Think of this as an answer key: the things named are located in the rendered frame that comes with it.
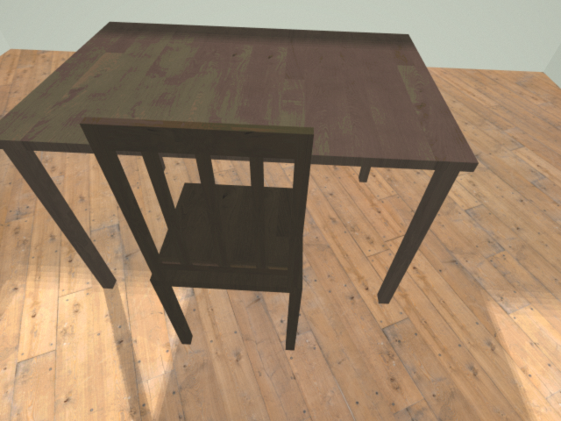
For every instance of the table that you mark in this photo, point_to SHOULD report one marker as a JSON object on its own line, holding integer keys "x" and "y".
{"x": 369, "y": 96}

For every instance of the chair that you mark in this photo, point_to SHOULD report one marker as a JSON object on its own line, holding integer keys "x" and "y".
{"x": 219, "y": 236}

